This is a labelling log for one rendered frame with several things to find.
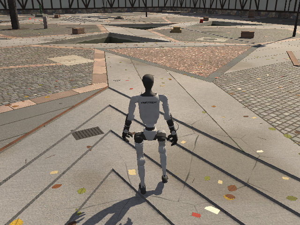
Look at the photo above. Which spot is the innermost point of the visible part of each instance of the right robot hand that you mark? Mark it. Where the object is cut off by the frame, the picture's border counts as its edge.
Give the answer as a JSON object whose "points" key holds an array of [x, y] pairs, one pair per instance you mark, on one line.
{"points": [[175, 138]]}

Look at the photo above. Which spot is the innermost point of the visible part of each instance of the left robot hand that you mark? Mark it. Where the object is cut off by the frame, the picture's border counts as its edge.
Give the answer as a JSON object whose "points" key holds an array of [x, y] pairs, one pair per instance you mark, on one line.
{"points": [[124, 135]]}

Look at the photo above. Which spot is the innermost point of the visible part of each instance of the left robot forearm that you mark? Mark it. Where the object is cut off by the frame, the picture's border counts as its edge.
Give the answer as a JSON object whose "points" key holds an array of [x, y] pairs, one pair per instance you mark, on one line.
{"points": [[127, 125]]}

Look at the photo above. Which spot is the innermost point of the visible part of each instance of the robot head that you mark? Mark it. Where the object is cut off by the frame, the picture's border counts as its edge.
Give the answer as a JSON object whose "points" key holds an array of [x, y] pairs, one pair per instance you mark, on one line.
{"points": [[148, 81]]}

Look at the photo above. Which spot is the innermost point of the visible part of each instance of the right robot shin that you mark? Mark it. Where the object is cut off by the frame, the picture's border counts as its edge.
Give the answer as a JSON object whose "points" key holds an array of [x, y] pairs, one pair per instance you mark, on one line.
{"points": [[163, 161]]}

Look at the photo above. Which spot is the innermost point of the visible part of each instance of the robot left upper arm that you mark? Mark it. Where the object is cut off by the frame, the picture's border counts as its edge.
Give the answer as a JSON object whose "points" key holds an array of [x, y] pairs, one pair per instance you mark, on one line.
{"points": [[132, 105]]}

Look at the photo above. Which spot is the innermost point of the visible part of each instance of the right robot forearm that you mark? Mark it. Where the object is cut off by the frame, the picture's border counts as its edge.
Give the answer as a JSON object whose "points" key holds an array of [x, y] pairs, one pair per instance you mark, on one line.
{"points": [[171, 126]]}

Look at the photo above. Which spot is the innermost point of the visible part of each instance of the robot right upper arm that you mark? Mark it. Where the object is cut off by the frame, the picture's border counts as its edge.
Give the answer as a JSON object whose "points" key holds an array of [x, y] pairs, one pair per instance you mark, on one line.
{"points": [[166, 108]]}

